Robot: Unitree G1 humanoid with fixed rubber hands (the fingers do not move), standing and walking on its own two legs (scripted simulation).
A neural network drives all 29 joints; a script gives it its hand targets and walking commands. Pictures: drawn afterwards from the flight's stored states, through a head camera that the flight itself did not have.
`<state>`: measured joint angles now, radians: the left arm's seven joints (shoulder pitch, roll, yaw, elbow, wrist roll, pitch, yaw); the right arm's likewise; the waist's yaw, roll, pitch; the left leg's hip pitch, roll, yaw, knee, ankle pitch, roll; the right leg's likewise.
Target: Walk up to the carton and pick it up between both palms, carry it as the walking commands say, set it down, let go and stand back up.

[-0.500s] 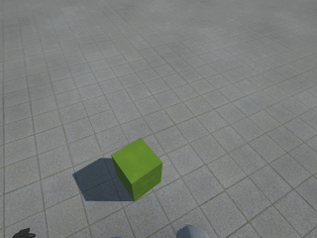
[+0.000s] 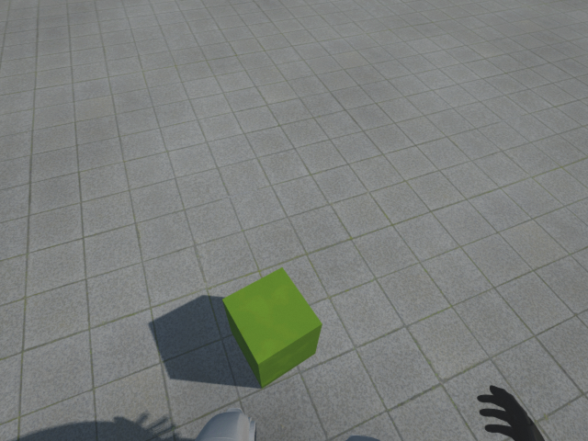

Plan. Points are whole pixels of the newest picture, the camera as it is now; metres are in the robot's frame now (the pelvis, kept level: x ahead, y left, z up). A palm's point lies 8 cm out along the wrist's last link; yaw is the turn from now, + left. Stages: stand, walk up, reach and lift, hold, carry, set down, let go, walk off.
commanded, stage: walk up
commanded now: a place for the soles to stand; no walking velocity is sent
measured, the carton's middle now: (272, 328) +0.50 +0.08 -0.60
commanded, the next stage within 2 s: none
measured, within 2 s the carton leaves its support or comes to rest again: neither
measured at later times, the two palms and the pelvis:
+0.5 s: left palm out of the picture +0.13 +0.30 -0.07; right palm out of the picture +0.09 -0.33 -0.07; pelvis +0.00 +0.00 +0.03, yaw -5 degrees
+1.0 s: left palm out of the picture +0.10 +0.25 -0.07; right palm out of the picture +0.08 -0.48 -0.04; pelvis +0.02 -0.10 +0.02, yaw +4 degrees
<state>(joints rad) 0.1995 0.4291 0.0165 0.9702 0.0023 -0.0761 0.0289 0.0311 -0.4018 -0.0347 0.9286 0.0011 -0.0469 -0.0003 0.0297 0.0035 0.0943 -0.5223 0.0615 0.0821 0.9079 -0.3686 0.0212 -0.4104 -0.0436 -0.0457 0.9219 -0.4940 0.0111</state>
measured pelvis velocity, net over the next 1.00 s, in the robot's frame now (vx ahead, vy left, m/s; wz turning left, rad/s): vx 0.02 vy -0.10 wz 0.07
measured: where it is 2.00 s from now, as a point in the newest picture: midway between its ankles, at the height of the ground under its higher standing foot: outside the picture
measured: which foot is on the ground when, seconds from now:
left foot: down 0.00-0.90, up 0.92-1.00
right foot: down 0.00-0.64, up 0.66-0.88, down 0.90-1.00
